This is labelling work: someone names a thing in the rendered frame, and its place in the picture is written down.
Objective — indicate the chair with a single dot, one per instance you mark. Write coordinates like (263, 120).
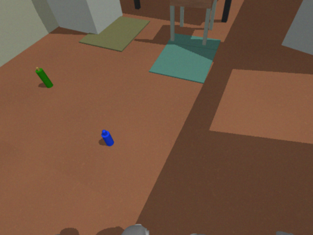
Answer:
(196, 4)

